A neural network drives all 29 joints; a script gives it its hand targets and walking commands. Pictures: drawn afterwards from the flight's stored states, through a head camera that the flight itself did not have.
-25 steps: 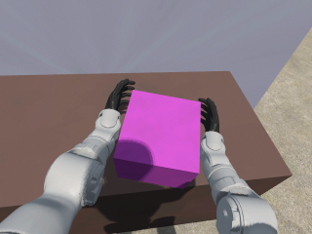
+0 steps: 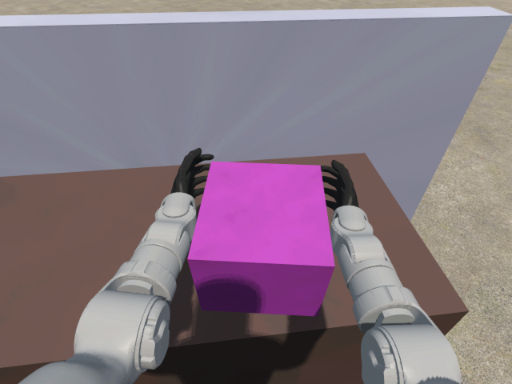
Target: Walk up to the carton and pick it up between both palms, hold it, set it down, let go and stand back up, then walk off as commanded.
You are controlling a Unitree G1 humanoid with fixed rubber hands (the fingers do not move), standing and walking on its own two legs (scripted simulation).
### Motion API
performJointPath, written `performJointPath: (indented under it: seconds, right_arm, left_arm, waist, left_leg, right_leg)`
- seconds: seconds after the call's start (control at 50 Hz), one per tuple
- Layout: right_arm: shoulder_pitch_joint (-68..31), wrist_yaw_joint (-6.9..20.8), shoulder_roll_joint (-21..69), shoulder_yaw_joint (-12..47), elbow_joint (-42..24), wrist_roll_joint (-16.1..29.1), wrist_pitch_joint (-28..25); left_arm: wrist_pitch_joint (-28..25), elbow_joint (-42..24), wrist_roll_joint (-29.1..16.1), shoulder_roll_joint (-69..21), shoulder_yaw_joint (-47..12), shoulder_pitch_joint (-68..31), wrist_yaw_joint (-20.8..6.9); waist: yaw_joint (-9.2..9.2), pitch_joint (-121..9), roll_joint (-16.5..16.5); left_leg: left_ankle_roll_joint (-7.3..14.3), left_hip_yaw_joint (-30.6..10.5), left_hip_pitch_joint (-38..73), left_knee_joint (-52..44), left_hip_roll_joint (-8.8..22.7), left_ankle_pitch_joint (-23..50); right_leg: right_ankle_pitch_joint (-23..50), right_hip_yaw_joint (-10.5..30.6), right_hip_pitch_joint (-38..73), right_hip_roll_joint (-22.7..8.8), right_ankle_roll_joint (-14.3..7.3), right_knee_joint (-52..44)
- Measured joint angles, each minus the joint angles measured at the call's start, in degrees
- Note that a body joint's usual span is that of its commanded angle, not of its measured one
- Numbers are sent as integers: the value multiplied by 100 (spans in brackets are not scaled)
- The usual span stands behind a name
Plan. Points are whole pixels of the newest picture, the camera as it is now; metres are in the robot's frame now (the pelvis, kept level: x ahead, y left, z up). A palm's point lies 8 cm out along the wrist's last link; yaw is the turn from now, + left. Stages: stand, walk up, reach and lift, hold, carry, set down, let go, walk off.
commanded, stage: reach and lift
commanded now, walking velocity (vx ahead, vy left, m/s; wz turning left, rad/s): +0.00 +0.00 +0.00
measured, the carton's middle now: (262, 236) +0.34 -0.02 +0.09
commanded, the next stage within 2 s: hold in 1.66 s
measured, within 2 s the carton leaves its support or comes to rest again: neither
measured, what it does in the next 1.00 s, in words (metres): stands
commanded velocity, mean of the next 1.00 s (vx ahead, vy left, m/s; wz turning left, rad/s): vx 0.00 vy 0.00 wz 0.00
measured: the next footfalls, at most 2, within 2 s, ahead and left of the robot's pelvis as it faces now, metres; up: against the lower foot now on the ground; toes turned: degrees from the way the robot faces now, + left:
none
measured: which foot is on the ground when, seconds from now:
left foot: down 0.00-1.00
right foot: down 0.00-1.00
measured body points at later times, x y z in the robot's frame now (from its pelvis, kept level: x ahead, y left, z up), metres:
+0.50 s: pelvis +0.00 +0.00 +0.00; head -0.05 +0.00 +0.45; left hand +0.41 +0.10 +0.16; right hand +0.38 -0.17 +0.14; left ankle +0.00 +0.09 -0.74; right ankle +0.04 -0.15 -0.74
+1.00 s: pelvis +0.00 +0.00 +0.00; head -0.04 -0.01 +0.45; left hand +0.40 +0.10 +0.16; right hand +0.38 -0.17 +0.15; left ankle +0.00 +0.09 -0.74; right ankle +0.04 -0.15 -0.74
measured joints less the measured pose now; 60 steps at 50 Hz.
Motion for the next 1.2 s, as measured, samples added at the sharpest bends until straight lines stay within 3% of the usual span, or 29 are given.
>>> performJointPath:
  seconds: [0.2, 0.4, 0.86, 1.2]
  right_arm:
    - [129, -31, -129, 375, -645, 343, 561]
    - [28, 89, -213, 400, -524, 462, 749]
    - [-35, 204, -482, 790, -1083, 714, 1115]
    - [-65, 184, -475, 801, -1122, 790, 1245]
  left_arm:
    - [1075, -1513, 7, -179, 251, 474, 23]
    - [1778, -2035, 299, -320, 422, 511, 94]
    - [2366, -3297, 612, -625, 576, 931, 210]
    - [2646, -3464, 644, -625, 605, 919, 210]
  waist:
    - [0, 82, 7]
    - [0, 105, 7]
    - [0, 259, 5]
    - [0, 282, -22]
  left_leg:
    - [-11, -11, 112, -65, 0, 61]
    - [-11, -14, 348, -126, -1, 62]
    - [-25, -20, 537, -325, -1, 132]
    - [-27, -25, 610, -335, -1, 139]
  right_leg:
    - [73, -7, 130, 2, -17, -94]
    - [104, -8, 393, 3, -20, -208]
    - [103, -8, 529, 5, -39, -288]
    - [115, -8, 607, 6, -39, -307]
